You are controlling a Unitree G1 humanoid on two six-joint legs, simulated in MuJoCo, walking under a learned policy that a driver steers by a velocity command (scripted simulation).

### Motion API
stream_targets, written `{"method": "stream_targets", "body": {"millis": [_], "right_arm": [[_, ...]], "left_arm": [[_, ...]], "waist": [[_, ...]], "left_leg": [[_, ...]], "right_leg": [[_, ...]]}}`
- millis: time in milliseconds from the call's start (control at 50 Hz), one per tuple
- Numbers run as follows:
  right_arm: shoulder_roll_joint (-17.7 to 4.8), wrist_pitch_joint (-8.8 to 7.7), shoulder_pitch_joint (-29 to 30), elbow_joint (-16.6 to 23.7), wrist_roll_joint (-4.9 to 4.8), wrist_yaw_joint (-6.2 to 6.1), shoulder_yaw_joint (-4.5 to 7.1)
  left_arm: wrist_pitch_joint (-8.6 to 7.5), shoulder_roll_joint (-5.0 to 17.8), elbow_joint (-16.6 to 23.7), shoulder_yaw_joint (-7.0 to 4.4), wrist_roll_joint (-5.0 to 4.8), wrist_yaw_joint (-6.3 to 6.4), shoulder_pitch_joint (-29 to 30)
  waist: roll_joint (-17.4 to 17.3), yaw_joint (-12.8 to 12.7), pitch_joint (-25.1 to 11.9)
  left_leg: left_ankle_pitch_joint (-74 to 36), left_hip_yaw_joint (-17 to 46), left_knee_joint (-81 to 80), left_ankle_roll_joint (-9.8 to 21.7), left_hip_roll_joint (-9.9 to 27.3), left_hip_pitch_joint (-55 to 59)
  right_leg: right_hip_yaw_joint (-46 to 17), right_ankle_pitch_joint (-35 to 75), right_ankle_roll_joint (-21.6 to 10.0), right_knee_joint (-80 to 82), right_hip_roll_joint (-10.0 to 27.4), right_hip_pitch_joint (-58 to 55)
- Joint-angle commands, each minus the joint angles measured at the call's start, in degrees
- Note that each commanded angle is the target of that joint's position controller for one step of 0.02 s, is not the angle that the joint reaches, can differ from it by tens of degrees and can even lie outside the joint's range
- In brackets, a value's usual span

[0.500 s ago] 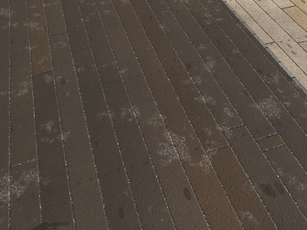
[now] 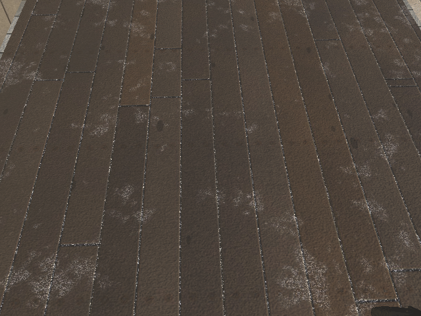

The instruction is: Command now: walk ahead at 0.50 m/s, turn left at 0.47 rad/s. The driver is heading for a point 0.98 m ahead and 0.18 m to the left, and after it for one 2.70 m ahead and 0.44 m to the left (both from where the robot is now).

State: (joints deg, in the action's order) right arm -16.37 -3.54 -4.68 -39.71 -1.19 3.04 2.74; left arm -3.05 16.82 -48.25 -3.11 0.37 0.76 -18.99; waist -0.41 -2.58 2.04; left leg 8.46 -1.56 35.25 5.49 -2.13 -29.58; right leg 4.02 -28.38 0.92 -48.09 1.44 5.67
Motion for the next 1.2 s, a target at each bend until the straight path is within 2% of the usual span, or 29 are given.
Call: {"method": "stream_targets", "body": {"millis": [20,60,120,200,260,320,380,420,440,460,480,500,520,540,580,660,760,860,900,920,940,960,980,1000,1020,1040,1060,1120,1200], "right_arm": [[-10.8,-0.23,-18.0,0.1,0.15,-1.15,3.64],[-8.5,-0.23,-11.2,1.7,0.44,-1.5,3.0],[-7.3,-0.23,-8.1,3.3,0.96,-2.0,2.64],[-9.6,-0.16,-10.4,2.4,0.35,-3.31,3.45],[-9.9,0.44,-13.1,1.4,0.0,-3.85,3.58],[-9.7,0.95,-15.8,0.4,-0.46,-4.01,3.61],[-9.4,1.42,-15.5,0.4,-0.22,-4.2,3.72],[-6.4,1.46,-14.5,1.2,0.14,-3.98,2.7],[-2.8,1.25,-15.4,2.3,1.13,-3.83,1.41],[-1.3,0.76,-22.7,4.1,-0.85,-3.82,0.79],[-7.4,0.84,-21.6,2.3,-1.19,-4.05,1.9],[-9.8,1.17,-15.7,2.9,-0.73,-4.0,2.69],[-9.1,1.45,-13.2,3.3,-0.19,-4.04,2.72],[-8.3,1.48,-11.5,4.0,0.24,-3.82,2.87],[-6.1,1.96,-12.0,4.4,-0.5,-3.2,2.75],[-3.7,2.6,-8.5,6.3,-0.12,-2.89,2.12],[-1.5,1.25,-1.4,7.4,0.17,-1.6,0.82],[-2.5,0.64,5.2,10.1,0.02,-0.37,0.74],[-4.6,0.63,1.5,9.6,0.5,-0.38,1.77],[-6.6,0.69,-5.9,7.3,0.7,-0.64,2.98],[-9.8,1.0,-14.8,4.6,0.71,-1.37,4.57],[-16.2,1.26,-21.5,3.7,1.58,-2.24,5.85],[-14.5,1.11,-21.7,3.8,0.77,-2.17,5.0],[-10.8,0.73,-18.7,3.7,1.0,-1.86,3.67],[-8.8,0.41,-15.4,3.6,1.03,-1.86,3.08],[-7.0,0.04,-12.1,3.1,1.1,-1.67,2.52],[-5.0,-0.54,-9.6,3.1,1.41,-1.51,2.01],[-4.8,-2.31,-7.6,1.6,1.87,-1.56,2.3],[-5.4,-3.0,-9.2,-1.0,2.49,-2.56,2.62]], "left_arm": [[-4.81,8.4,8.2,-0.86,-2.22,-1.37,3.8],[-5.47,7.6,9.0,-0.81,-0.51,-0.72,7.3],[-3.59,6.5,9.3,-1.18,0.49,-0.56,5.1],[-2.62,3.8,11.2,-0.23,0.77,-0.34,11.4],[-3.14,2.9,12.6,0.2,0.15,-0.95,17.7],[-3.69,4.6,13.7,-0.33,-0.67,-1.58,20.8],[-4.38,6.6,13.5,-1.38,-0.89,-1.9,18.8],[-4.86,8.8,11.5,-2.73,-0.18,-1.34,9.6],[-4.83,12.0,10.8,-3.57,0.46,-0.81,1.1],[-3.9,15.5,8.6,-4.5,0.72,-1.27,-2.5],[-3.67,9.8,9.8,-3.33,-0.45,-1.54,-0.5],[-3.34,6.9,10.2,-2.54,-0.55,-1.28,1.5],[-3.06,6.1,10.3,-2.08,0.0,-1.25,4.0],[-2.88,5.0,9.8,-1.73,0.18,-1.18,5.6],[-3.17,4.2,9.0,-1.5,0.37,-1.02,6.4],[-3.65,6.4,6.9,-2.4,-0.04,-0.94,5.6],[-2.96,8.1,4.1,-2.55,-0.65,-1.17,3.5],[-1.49,10.6,0.5,-3.08,-2.27,-1.21,-1.0],[-0.84,12.0,-0.3,-3.3,-2.66,-0.93,-0.4],[-0.5,11.8,-0.5,-3.06,-2.76,-0.71,0.3],[-0.61,10.1,-0.3,-2.24,-2.04,-0.39,-0.1],[-1.44,4.4,2.5,-0.1,-0.24,-0.78,-3.3],[-2.72,4.0,1.4,0.37,-0.54,-1.22,-4.1],[-3.24,8.6,2.4,-1.1,-2.81,-1.74,0.0],[-3.4,8.3,3.4,-0.94,-3.56,-1.81,3.7],[-3.16,7.5,3.3,-0.96,-2.73,-1.54,4.9],[-2.4,7.3,2.7,-1.31,-2.05,-1.37,3.9],[-0.05,4.3,1.1,-1.03,-2.13,-1.13,0.7],[0.25,3.6,2.7,-1.19,-1.76,-0.99,5.8]], "waist": [[-7.3,9.6,-16.0],[0.3,5.6,-7.5],[-2.2,1.6,-5.4],[-2.5,3.1,-2.5],[-3.7,5.8,-2.2],[-4.4,6.7,-2.1],[-6.4,4.7,-2.5],[-5.7,-0.1,-7.6],[1.7,-3.1,-15.5],[21.5,0.6,-20.4],[13.6,-0.7,-15.1],[8.3,-2.1,-8.6],[4.5,-1.1,-5.3],[4.3,-0.3,-2.6],[7.2,1.2,-1.7],[5.1,1.2,-0.5],[3.5,-0.9,0.8],[4.3,-1.6,2.8],[5.9,1.9,-0.4],[5.5,6.5,-4.8],[4.3,10.3,-10.4],[-8.0,10.0,-19.1],[-11.9,9.2,-26.5],[-7.7,9.5,-19.0],[-6.1,8.3,-11.6],[-3.7,6.1,-7.1],[-4.8,4.1,-5.1],[-4.8,1.4,-3.1],[-3.0,2.3,0.0]], "left_leg": [[6.8,39.3,-17.1,14.6,19.0,49.0],[-4.7,28.2,-18.3,11.8,14.7,32.7],[-13.1,23.2,-21.7,12.2,12.0,21.4],[-12.9,17.2,-22.8,10.1,8.4,14.3],[-7.2,16.5,-21.7,7.5,6.5,12.6],[-2.9,21.0,-18.6,6.6,8.2,16.4],[-2.6,26.0,-13.3,5.2,9.8,20.6],[-4.7,23.9,-3.2,2.4,5.9,18.0],[5.5,18.2,13.1,0.1,1.7,10.7],[26.5,11.8,29.5,-2.9,-4.1,-8.7],[23.9,13.0,36.5,-3.8,0.7,-14.9],[18.4,11.6,38.1,-4.3,2.3,-16.2],[14.4,10.2,37.3,-4.8,4.1,-14.2],[11.8,9.9,35.0,-5.1,5.6,-13.4],[9.5,8.6,32.5,-5.2,7.6,-9.8],[4.5,7.6,26.0,-6.4,8.8,-12.8],[-7.3,4.5,8.5,-5.5,7.2,-8.3],[-3.1,1.4,-1.0,-2.8,5.4,-5.8],[0.3,-1.0,-3.8,-0.6,2.6,2.3],[-2.7,-2.5,-6.8,1.0,0.7,13.5],[-4.9,0.1,-5.6,2.6,2.0,28.9],[-0.7,24.6,-5.7,10.3,17.5,51.6],[3.1,44.4,-14.9,15.2,24.8,54.3],[5.2,36.8,-16.2,12.5,23.5,48.4],[2.8,27.6,-17.1,10.3,21.0,39.9],[-0.1,21.6,-19.0,8.6,18.3,32.2],[-2.9,17.3,-21.2,7.5,16.5,26.7],[-6.9,10.4,-26.6,7.7,15.7,19.6],[-11.7,2.6,-28.4,6.2,14.9,21.5]], "right_leg": [[-10.1,0.7,-1.2,-29.7,-0.6,41.8],[-9.1,7.6,-1.1,-20.5,3.3,37.3],[-8.7,9.9,0.8,-13.7,4.5,30.0],[-7.1,22.0,3.2,0.9,2.7,28.2],[-6.8,32.4,3.3,12.5,-0.2,23.1],[-8.5,32.2,2.6,17.7,-1.3,21.3],[-9.2,25.6,0.4,20.5,-1.5,17.9],[-9.7,24.5,-3.2,23.2,1.2,3.1],[-19.6,21.5,-6.6,22.6,11.4,-11.4],[-46.1,6.5,-15.1,28.6,22.3,-25.5],[-47.7,-4.2,-13.9,30.9,22.1,-22.2],[-38.5,-1.2,-11.6,31.4,19.6,-15.8],[-31.4,6.8,-10.5,32.2,17.2,-9.7],[-26.5,12.8,-10.4,33.4,15.2,-5.4],[-19.2,18.2,-10.1,36.1,12.9,-0.8],[-11.5,26.9,-12.0,39.0,13.7,-0.7],[-3.1,32.5,-11.2,39.8,11.6,-1.3],[-2.3,37.4,-10.4,37.6,14.9,-8.0],[-0.6,53.5,-9.1,30.9,14.8,-9.8],[1.8,60.6,-7.6,22.1,13.0,-7.7],[3.6,55.6,-5.5,10.3,10.5,0.6],[4.6,28.0,-1.6,-12.6,3.5,23.4],[-5.3,-4.9,-0.9,-24.4,-2.1,31.5],[-8.9,-3.1,-1.6,-28.1,1.4,36.9],[-7.7,1.4,-2.3,-26.2,3.8,37.7],[-7.2,5.8,-2.2,-22.2,5.8,36.2],[-7.9,9.2,-1.9,-19.4,7.4,32.7],[-9.0,15.0,-0.5,-17.4,7.4,28.5],[-11.4,26.4,0.4,-7.3,5.9,34.2]]}}
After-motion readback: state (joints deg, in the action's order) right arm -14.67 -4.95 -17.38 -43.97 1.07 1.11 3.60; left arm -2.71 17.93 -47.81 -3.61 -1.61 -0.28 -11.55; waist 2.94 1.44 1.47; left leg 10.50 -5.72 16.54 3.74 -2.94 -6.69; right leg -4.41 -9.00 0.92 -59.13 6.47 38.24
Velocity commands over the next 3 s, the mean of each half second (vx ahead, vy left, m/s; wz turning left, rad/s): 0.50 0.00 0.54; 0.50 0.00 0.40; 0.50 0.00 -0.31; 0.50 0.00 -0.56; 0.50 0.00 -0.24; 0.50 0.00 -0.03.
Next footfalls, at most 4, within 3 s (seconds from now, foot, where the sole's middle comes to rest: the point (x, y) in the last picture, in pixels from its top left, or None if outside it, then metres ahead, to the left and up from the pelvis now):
0.42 right None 0.43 -0.10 -0.75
0.94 left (144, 268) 0.58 0.26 -0.75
1.48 right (183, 174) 0.95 0.17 -0.75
1.96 left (130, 123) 1.20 0.42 -0.75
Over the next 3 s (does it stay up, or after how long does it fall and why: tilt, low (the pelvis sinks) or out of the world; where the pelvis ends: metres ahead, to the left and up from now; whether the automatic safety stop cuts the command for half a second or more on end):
stays up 1.59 0.24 0.00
